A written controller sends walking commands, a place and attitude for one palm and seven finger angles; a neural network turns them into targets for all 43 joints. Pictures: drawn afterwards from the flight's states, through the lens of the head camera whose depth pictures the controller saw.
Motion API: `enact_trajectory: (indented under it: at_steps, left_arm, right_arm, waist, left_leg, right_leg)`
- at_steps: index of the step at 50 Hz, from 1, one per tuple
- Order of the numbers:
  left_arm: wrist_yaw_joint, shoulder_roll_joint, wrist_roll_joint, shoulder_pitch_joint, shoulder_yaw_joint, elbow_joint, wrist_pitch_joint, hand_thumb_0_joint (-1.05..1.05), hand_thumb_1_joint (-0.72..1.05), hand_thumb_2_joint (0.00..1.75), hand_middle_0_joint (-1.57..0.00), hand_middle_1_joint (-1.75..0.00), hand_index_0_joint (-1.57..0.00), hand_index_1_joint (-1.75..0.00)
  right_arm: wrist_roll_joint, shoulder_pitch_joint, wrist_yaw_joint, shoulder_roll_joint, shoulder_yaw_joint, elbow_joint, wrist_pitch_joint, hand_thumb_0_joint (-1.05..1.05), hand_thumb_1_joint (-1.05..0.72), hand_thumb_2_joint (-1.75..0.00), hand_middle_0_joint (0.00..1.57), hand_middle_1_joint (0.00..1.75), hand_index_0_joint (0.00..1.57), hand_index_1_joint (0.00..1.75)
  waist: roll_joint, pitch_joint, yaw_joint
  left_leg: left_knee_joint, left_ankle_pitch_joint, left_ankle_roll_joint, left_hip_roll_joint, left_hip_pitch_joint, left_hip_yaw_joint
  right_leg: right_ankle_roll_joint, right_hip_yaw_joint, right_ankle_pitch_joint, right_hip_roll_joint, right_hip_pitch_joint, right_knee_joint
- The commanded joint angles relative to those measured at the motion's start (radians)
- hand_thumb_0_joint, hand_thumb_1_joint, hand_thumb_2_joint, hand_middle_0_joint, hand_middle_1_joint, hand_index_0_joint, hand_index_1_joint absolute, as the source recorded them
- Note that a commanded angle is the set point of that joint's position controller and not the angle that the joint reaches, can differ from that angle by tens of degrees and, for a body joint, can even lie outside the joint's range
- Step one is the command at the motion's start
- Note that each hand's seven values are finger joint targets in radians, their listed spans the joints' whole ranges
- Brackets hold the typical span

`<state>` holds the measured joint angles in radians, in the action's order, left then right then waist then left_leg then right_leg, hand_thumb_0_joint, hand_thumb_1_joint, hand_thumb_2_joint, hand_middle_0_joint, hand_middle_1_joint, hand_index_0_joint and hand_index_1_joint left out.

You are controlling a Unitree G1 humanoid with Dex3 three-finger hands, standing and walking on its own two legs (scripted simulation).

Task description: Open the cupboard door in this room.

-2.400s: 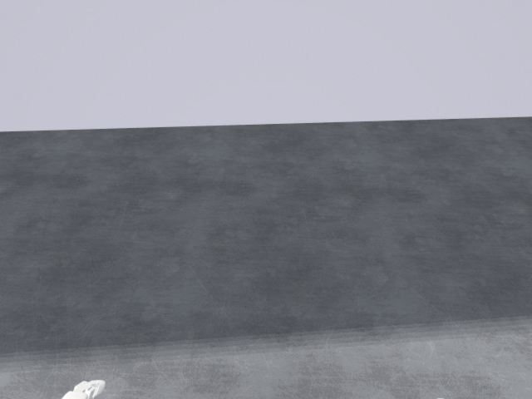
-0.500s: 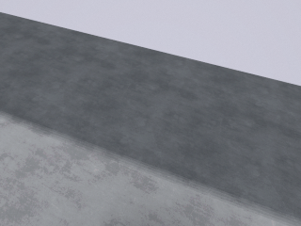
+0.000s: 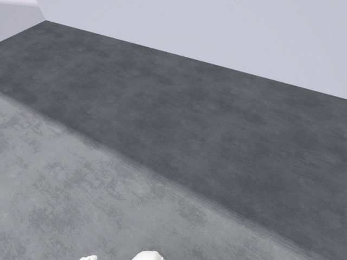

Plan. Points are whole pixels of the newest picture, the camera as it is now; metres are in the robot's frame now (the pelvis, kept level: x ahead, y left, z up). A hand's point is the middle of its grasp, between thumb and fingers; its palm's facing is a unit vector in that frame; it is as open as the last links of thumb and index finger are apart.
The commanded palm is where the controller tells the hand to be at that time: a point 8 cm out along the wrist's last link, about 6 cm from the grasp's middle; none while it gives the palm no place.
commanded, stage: turn or walk to find it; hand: left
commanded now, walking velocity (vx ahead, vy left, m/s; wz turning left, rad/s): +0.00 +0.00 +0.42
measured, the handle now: out of the picture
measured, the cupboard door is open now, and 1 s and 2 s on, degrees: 0 0 0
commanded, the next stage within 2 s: none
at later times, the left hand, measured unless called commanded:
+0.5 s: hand out of the picture -0.02 +0.27 -0.17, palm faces +0.25 -0.94 -0.23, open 7.4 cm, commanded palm none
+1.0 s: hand out of the picture -0.05 +0.21 -0.15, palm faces +0.42 -0.87 -0.26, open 7.4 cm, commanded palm none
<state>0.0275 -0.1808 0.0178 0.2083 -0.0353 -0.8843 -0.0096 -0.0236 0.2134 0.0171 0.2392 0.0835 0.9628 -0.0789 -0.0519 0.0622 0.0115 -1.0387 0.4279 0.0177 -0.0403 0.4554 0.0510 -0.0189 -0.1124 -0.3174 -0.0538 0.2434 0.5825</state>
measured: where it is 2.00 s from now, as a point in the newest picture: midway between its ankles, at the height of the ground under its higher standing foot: outside the picture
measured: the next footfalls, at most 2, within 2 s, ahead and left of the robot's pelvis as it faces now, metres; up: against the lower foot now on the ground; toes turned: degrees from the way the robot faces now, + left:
left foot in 0.28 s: +0.00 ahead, +0.14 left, +0.00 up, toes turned +13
right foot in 0.78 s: +0.03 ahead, -0.08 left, +0.00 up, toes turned +16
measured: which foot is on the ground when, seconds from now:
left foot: up 0.00-0.26, down 0.28-0.78, up 0.80-1.00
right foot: down 0.00-0.28, up 0.30-0.76, down 0.78-1.00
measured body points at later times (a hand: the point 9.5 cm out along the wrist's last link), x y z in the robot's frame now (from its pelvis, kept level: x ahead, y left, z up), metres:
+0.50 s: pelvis -0.02 +0.05 +0.01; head +0.00 +0.08 +0.46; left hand -0.03 +0.32 -0.15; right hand +0.11 -0.17 -0.12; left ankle -0.03 +0.13 -0.73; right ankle -0.02 -0.10 -0.66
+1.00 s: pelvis -0.04 +0.00 +0.01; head -0.02 -0.01 +0.46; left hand -0.07 +0.26 -0.12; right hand +0.09 -0.22 -0.15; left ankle -0.11 +0.13 -0.65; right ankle +0.00 -0.09 -0.73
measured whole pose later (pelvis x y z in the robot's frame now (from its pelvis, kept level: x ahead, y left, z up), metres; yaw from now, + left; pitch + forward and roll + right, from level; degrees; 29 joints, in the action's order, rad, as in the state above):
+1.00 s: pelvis -0.04 +0.00 +0.01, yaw +25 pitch -2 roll +1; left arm 0.03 -0.17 0.02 0.21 -0.03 -0.92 -0.01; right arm -0.02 0.24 0.02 0.25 0.09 0.99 -0.09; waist -0.02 0.06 0.03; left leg -1.09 0.39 0.05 0.01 0.46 0.01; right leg -0.01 -0.15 -0.29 -0.08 0.19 0.51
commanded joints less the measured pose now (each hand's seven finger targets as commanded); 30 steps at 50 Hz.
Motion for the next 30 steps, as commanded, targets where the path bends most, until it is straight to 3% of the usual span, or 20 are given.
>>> enact_trajectory:
  at_steps: [1,3,8,10,12,13,14,15,16,17,19,21,24,27,30]
  left_arm:
    - [0.013,-0.178,0.011,-0.03,-0.044,0.071,0.016,0.0,0.9,0.9,-0.2,-0.3,-0.2,-0.3]
    - [0.013,-0.193,0.012,0.022,-0.047,0.049,0.015,0.0,0.9,0.9,-0.2,-0.3,-0.2,-0.3]
    - [0.01,-0.236,0.017,0.105,-0.063,0.003,0.012,0.0,0.9,0.9,-0.2,-0.3,-0.2,-0.3]
    - [0.01,-0.244,0.016,0.091,-0.067,-0.006,0.009,0.0,0.9,0.9,-0.2,-0.3,-0.2,-0.3]
    - [0.007,-0.238,0.007,0.067,-0.068,-0.011,0.002,0.0,0.9,0.9,-0.2,-0.3,-0.2,-0.3]
    - [0.003,-0.211,-0.002,0.074,-0.063,-0.002,-0.006,0.0,0.9,0.9,-0.2,-0.3,-0.2,-0.3]
    - [-0.004,-0.141,-0.008,0.077,-0.053,0.032,-0.011,0.0,0.9,0.9,-0.2,-0.3,-0.2,-0.3]
    - [0.002,-0.134,0.004,-0.004,-0.035,0.057,-0.023,0.0,0.9,0.9,-0.2,-0.3,-0.2,-0.3]
    - [0.006,-0.134,0.003,-0.051,-0.041,0.049,-0.031,0.0,0.9,0.9,-0.2,-0.3,-0.2,-0.3]
    - [0.0,-0.142,0.0,-0.055,-0.047,0.035,-0.031,0.0,0.9,0.9,-0.2,-0.3,-0.2,-0.3]
    - [-0.011,-0.138,0.0,-0.009,-0.049,0.0,-0.026,0.0,0.9,0.9,-0.2,-0.3,-0.2,-0.3]
    - [-0.014,-0.138,-0.002,0.012,-0.048,-0.015,-0.027,0.0,0.9,0.9,-0.2,-0.3,-0.2,-0.3]
    - [-0.011,-0.133,-0.003,-0.01,-0.046,-0.004,-0.028,0.0,0.9,0.9,-0.2,-0.3,-0.2,-0.3]
    - [-0.009,-0.124,-0.004,-0.038,-0.045,0.011,-0.031,0.0,0.9,0.9,-0.2,-0.3,-0.2,-0.3]
    - [-0.007,-0.115,-0.005,-0.059,-0.043,0.03,-0.027,0.0,0.9,0.9,-0.2,-0.3,-0.2,-0.3]
  right_arm:
    - [0.0,0.002,0.005,0.067,0.018,-0.057,0.022,0.0,-0.9,-0.9,0.2,0.3,0.2,0.3]
    - [0.002,-0.032,0.004,0.059,0.013,-0.062,0.021,0.0,-0.9,-0.9,0.2,0.3,0.2,0.3]
    - [0.013,-0.096,0.0,0.04,-0.006,-0.076,0.037,0.0,-0.9,-0.9,0.2,0.3,0.2,0.3]
    - [0.017,-0.065,-0.003,0.04,-0.008,-0.068,0.043,0.0,-0.9,-0.9,0.2,0.3,0.2,0.3]
    - [0.014,0.001,-0.007,0.056,-0.007,-0.05,0.053,0.0,-0.9,-0.9,0.2,0.3,0.2,0.3]
    - [0.01,0.04,-0.006,0.107,0.003,-0.043,0.063,0.0,-0.9,-0.9,0.2,0.3,0.2,0.3]
    - [0.002,0.077,-0.009,0.209,0.024,-0.047,0.071,0.0,-0.9,-0.9,0.2,0.3,0.2,0.3]
    - [0.006,0.123,-0.017,0.239,0.031,-0.031,0.064,0.0,-0.9,-0.9,0.2,0.3,0.2,0.3]
    - [0.002,0.117,-0.031,0.213,0.028,-0.021,0.069,0.0,-0.9,-0.9,0.2,0.3,0.2,0.3]
    - [0.001,0.062,-0.039,0.189,0.018,-0.032,0.068,0.0,-0.9,-0.9,0.2,0.3,0.2,0.3]
    - [0.003,-0.01,-0.041,0.152,0.002,-0.054,0.075,0.0,-0.9,-0.9,0.2,0.3,0.2,0.3]
    - [0.006,-0.006,-0.043,0.149,0.002,-0.058,0.082,0.0,-0.9,-0.9,0.2,0.3,0.2,0.3]
    - [0.006,0.028,-0.043,0.151,0.006,-0.051,0.079,0.0,-0.9,-0.9,0.2,0.3,0.2,0.3]
    - [0.002,0.033,-0.04,0.157,0.013,-0.053,0.073,0.0,-0.9,-0.9,0.2,0.3,0.2,0.3]
    - [-0.002,0.033,-0.037,0.159,0.019,-0.057,0.067,0.0,-0.9,-0.9,0.2,0.3,0.2,0.3]
  waist:
    - [0.216,0.004,0.007]
    - [0.213,-0.009,-0.02]
    - [0.249,-0.069,-0.067]
    - [0.249,-0.09,-0.051]
    - [0.218,-0.112,-0.01]
    - [0.092,-0.142,0.012]
    - [-0.224,-0.148,0.026]
    - [-0.233,-0.127,0.06]
    - [-0.204,-0.102,0.062]
    - [-0.155,-0.059,0.039]
    - [-0.096,-0.054,-0.002]
    - [-0.082,-0.085,-0.004]
    - [-0.057,-0.083,0.011]
    - [-0.055,-0.075,0.021]
    - [-0.074,-0.077,0.028]
  left_leg:
    - [-0.151,-0.054,0.029,0.065,0.06,-0.029]
    - [-0.06,-0.024,0.038,0.066,0.048,-0.053]
    - [0.217,0.052,0.035,0.062,-0.022,-0.113]
    - [0.33,0.028,0.026,0.058,-0.089,-0.134]
    - [0.542,-0.146,0.014,0.059,-0.226,-0.149]
    - [0.646,-0.308,-0.009,0.122,-0.372,-0.078]
    - [0.683,-0.65,-0.123,0.375,-0.483,0.253]
    - [0.707,-0.721,-0.201,0.448,-0.406,0.29]
    - [0.719,-0.661,-0.208,0.414,-0.349,0.291]
    - [0.716,-0.608,-0.208,0.375,-0.324,0.25]
    - [0.705,-0.643,-0.178,0.295,-0.316,0.151]
    - [0.701,-0.691,-0.176,0.273,-0.348,0.121]
    - [0.703,-0.69,-0.189,0.272,-0.378,0.156]
    - [0.716,-0.591,-0.201,0.279,-0.357,0.199]
    - [0.705,-0.568,-0.206,0.274,-0.341,0.241]
  right_leg:
    - [-0.094,0.158,0.149,-0.249,0.027,-0.298]
    - [-0.108,0.143,0.198,-0.261,-0.025,-0.285]
    - [-0.13,0.113,0.478,-0.295,-0.151,-0.193]
    - [-0.115,0.092,0.522,-0.305,-0.148,-0.145]
    - [-0.048,0.024,0.48,-0.274,-0.091,-0.051]
    - [0.009,-0.026,0.351,-0.227,0.022,0.074]
    - [0.088,-0.076,-0.124,-0.093,0.273,0.274]
    - [0.088,0.008,-0.334,-0.062,0.286,0.428]
    - [0.086,0.077,-0.295,-0.061,0.305,0.506]
    - [0.084,0.097,-0.222,-0.069,0.326,0.548]
    - [0.091,0.094,-0.113,-0.063,0.298,0.553]
    - [0.101,0.089,-0.086,-0.056,0.277,0.525]
    - [0.111,0.089,-0.087,-0.043,0.276,0.46]
    - [0.11,0.092,-0.107,-0.033,0.252,0.387]
    - [0.102,0.091,-0.132,-0.013,0.207,0.284]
